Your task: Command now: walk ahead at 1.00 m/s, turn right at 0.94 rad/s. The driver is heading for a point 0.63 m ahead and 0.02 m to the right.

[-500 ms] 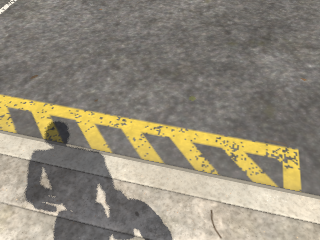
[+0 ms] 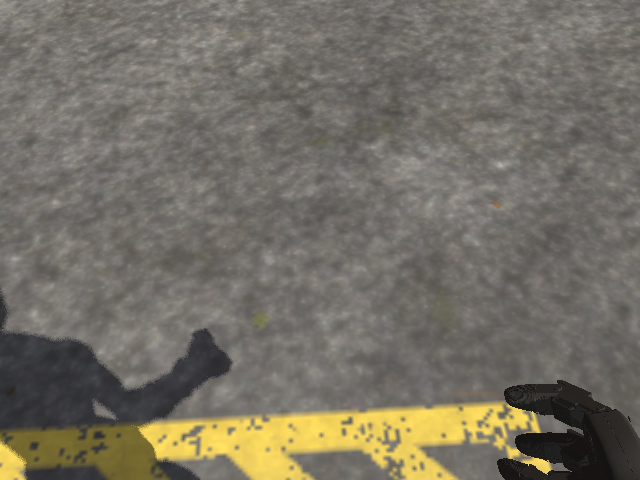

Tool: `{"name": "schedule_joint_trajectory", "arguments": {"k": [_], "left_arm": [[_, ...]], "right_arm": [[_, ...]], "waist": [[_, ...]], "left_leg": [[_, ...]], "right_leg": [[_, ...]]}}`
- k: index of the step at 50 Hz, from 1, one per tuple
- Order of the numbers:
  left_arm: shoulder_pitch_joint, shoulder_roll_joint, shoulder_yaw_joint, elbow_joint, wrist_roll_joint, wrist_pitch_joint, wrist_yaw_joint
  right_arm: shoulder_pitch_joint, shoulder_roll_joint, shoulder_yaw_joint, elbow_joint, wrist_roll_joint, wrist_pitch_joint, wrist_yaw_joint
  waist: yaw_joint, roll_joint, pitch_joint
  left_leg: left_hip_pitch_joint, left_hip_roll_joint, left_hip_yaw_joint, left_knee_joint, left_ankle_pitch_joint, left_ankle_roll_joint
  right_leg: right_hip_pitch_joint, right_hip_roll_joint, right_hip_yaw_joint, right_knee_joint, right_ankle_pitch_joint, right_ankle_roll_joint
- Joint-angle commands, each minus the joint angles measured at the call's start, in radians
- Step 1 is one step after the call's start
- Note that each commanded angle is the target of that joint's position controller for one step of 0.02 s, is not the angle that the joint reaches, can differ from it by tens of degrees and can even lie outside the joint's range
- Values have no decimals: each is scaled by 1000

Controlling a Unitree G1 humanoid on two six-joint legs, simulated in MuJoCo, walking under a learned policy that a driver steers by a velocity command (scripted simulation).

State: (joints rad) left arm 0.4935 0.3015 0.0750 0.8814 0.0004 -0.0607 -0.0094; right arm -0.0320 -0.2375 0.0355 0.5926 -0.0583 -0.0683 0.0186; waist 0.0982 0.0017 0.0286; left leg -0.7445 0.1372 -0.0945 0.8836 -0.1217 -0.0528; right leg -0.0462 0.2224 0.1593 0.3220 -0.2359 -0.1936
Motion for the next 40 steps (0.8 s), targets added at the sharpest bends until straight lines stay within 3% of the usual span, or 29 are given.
{"name": "schedule_joint_trajectory", "arguments": {"k": [1, 3, 5, 6, 7, 8, 9, 10, 11, 12, 13, 14, 16, 19, 21, 24, 26, 27, 28, 29, 30, 31, 32, 33, 34, 35, 36, 38, 40], "left_arm": [[-20, 173, 46, -76, -14, -22, -4], [-1, 169, 49, -67, -13, -20, 1], [-50, 207, 59, -84, -9, -18, 11], [-73, 243, 65, -89, 0, -20, 9], [-134, 271, 70, -101, 6, -26, 3], [-171, 184, 47, -125, 11, -41, -1], [-37, -4, -3, -162, -29, -40, 3], [-58, 72, -14, -168, -10, -29, 8], [-158, 117, -4, -153, 17, -18, 5], [-210, 117, -5, -158, 33, -12, -9], [-266, 100, -9, -170, 44, -6, -23], [-263, 68, -18, -190, 48, 2, -37], [-302, 23, -37, -221, 51, 15, -44], [-420, 35, -53, -291, 55, 18, -55], [-504, 50, -64, -327, 49, 13, -68], [-570, 1, -89, -331, 44, -10, -85], [-493, 32, -81, -291, 60, -20, -68], [-369, 57, -70, -245, 68, -24, -56], [-204, 80, -58, -184, 74, -27, -40], [-91, 141, -40, -142, 94, -30, -22], [-65, 225, -25, -143, 101, -28, -8], [-9, 210, -9, -156, 31, -25, -5], [-117, 180, -4, -170, -3, -14, 5], [-212, 101, -24, -164, -11, -14, 9], [-243, 47, -41, -146, -2, -17, 14], [-253, 15, -52, -135, 0, -18, 21], [-245, 0, -59, -120, 3, -21, 23], [-256, 26, -53, -94, 14, -35, 16], [-285, 30, -51, -80, 19, -40, 6]], "right_arm": [[-83, -72, -12, -82, 21, -2, 5], [-129, -92, -17, -107, 22, -10, -1], [-38, -139, -36, -84, 23, -16, -9], [95, -194, -60, -47, 30, -20, -21], [300, -237, -84, -1, 36, -24, -38], [524, -306, -115, 37, 18, -26, -62], [526, -365, -128, 45, -30, -29, -61], [440, -323, -137, 39, -7, -18, -49], [341, -215, -118, 34, 3, -15, -42], [314, -162, -107, 56, 6, -13, -34], [343, -140, -100, 90, 3, -16, -30], [374, -120, -92, 128, 3, -23, -28], [430, -86, -82, 185, 23, -44, -13], [428, -136, -91, 209, 35, -62, -8], [418, -157, -94, 216, 38, -65, -5], [482, -181, -91, 260, 52, -66, 3], [519, -232, -99, 287, 59, -62, -4], [524, -248, -101, 295, 61, -54, -13], [517, -252, -98, 301, 70, -44, -23], [526, -221, -90, 287, 77, -41, -26], [637, -73, -67, 261, 73, -32, -24], [706, -134, -80, 263, 105, -15, -45], [622, -164, -81, 247, 98, -10, -49], [527, -159, -75, 228, 75, -8, -43], [471, -135, -71, 224, 54, 0, -37], [482, -115, -67, 231, 41, 18, -30], [495, -90, -65, 239, 33, 37, -23], [509, -38, -57, 244, 31, 57, -18], [484, -21, -52, 244, 34, 60, -21]], "waist": [[-5, -56, 34], [16, -48, 34], [-32, -46, -27], [-99, -42, -123], [-227, -45, -217], [-318, 15, -338], [-194, 333, -466], [-181, 334, -440], [-176, 184, -248], [-163, 69, -149], [-163, 26, -92], [-134, 68, -62], [-113, 84, -27], [-87, 81, 50], [-83, 65, 81], [-104, 34, 114], [-71, 77, 34], [-16, 99, -43], [63, 117, -116], [97, 94, -198], [4, -194, -371], [19, -116, -609], [-1, -85, -550], [-38, -58, -346], [-69, -34, -210], [-101, -18, -150], [-124, -10, -134], [-166, -35, -141], [-183, -71, -143]], "left_leg": [[230, -84, 106, -190, 226, 8], [253, -105, 90, -294, 237, 24], [432, -154, 82, -379, 176, 40], [582, -177, 74, -362, 92, 52], [800, -151, 68, -352, 20, 62], [1045, 8, -74, -317, -262, 89], [1269, 336, -593, -459, -509, 187], [1171, 322, -849, -610, -702, 232], [993, 247, -663, -631, -691, 217], [862, 196, -500, -619, -510, 209], [774, 145, -373, -626, -352, 190], [711, 124, -310, -637, -279, 193], [668, 109, -245, -670, -174, 192], [621, 110, -123, -757, -35, 207], [553, 61, 20, -821, 48, 184], [494, 38, 130, -856, 481, 167], [630, 35, 161, -694, 831, 146], [658, 31, 172, -520, 925, 128], [639, 12, 189, -297, 918, 103], [512, -37, 193, -26, 625, 84], [259, -195, 197, 459, -519, 56], [177, -224, -63, 660, -551, 77], [137, -168, -52, 618, -421, 76], [109, -119, 7, 500, -346, 68], [106, -101, 15, 416, -329, 57], [174, -88, 18, 346, -319, 44], [264, -81, 22, 270, -305, 37], [371, -94, 56, 153, -259, 28], [430, -100, 84, -4, -161, 38]], "right_leg": [[-219, -205, 230, -121, 461, -60], [-125, -227, 256, -80, 538, -37], [-85, -224, 267, 29, 692, 4], [-61, -219, 262, 188, 809, 29], [-130, -194, 242, 415, 795, 48], [-277, -152, 184, 722, 557, 58], [-570, -47, 60, 1035, -306, 85], [-685, -113, 1, 1117, -207, 70], [-705, -178, -24, 1080, -81, 71], [-684, -210, -42, 1030, -23, 78], [-662, -228, -42, 991, -22, 81], [-649, -237, -28, 967, -33, 86], [-673, -247, -8, 911, -62, 90], [-757, -249, -10, 767, 26, 107], [-668, -247, -84, 562, 161, 113], [-395, -201, -230, 332, 313, 95], [-277, -137, -268, 267, 283, 72], [-146, -113, -263, 243, 272, 56], [16, -135, -227, 176, 353, 35], [208, -257, -134, 197, 523, 20], [492, -620, 199, 373, 1336, -87], [618, -719, 372, 399, 1614, -174], [491, -655, 297, 286, 1328, -175], [292, -572, 208, 194, 1113, -136], [153, -521, 154, 137, 1030, -103], [28, -493, 104, 87, 1031, -85], [-69, -476, 62, 48, 1026, -72], [-182, -444, -17, 8, 1040, -69], [-233, -391, -101, 0, 1007, -36]]}}
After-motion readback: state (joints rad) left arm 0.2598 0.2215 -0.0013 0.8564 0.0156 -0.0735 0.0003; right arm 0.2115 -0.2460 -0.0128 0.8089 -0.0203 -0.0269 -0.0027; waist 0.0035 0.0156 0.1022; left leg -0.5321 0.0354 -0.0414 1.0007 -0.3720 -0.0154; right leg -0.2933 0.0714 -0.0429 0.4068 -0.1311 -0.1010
